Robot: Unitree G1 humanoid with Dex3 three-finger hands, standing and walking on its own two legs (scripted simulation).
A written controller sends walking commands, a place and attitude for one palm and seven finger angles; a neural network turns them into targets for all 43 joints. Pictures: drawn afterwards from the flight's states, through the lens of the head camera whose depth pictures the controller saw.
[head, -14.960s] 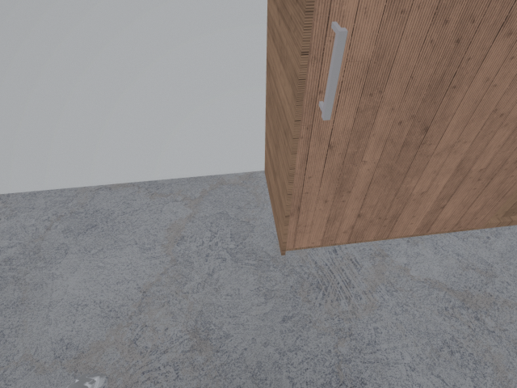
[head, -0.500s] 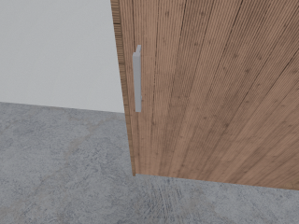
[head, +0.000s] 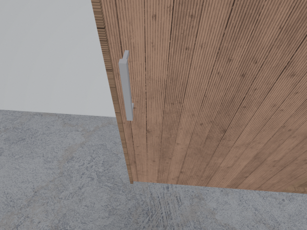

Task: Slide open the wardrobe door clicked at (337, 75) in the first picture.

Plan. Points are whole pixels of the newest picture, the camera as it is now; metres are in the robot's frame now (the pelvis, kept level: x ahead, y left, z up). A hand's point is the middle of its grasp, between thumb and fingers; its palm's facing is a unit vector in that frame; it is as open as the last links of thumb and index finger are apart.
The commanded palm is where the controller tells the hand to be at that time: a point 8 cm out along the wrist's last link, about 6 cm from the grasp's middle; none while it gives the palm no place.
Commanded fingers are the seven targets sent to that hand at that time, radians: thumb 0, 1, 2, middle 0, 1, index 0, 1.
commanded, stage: come to a stop and stand still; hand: left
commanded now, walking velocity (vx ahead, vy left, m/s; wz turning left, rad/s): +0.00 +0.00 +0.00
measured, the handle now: (128, 89) +0.47 +0.11 +0.11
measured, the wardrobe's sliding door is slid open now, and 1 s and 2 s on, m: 0.00 0.00 0.00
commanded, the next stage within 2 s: look again from close up in 0.32 s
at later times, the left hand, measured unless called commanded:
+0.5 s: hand out of the picture +0.02 +0.19 -0.17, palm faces +0.01 -0.97 -0.25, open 7.4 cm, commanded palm none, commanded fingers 0.00 0.90 0.90 -0.20 -0.30 -0.20 -0.30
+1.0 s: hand out of the picture +0.00 +0.17 -0.17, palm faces +0.03 -0.97 -0.23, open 7.4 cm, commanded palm none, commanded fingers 0.00 0.90 0.90 -0.20 -0.30 -0.20 -0.30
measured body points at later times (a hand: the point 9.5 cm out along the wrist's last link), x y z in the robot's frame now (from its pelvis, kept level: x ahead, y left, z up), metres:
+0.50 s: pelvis +0.01 -0.01 +0.00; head +0.02 -0.01 +0.45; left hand +0.02 +0.24 -0.15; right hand +0.07 -0.27 -0.15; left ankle +0.01 +0.10 -0.74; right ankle -0.07 -0.10 -0.74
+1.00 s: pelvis +0.00 -0.02 +0.00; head +0.01 -0.02 +0.45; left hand +0.00 +0.23 -0.15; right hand +0.04 -0.26 -0.15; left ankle +0.01 +0.10 -0.74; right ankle -0.07 -0.10 -0.74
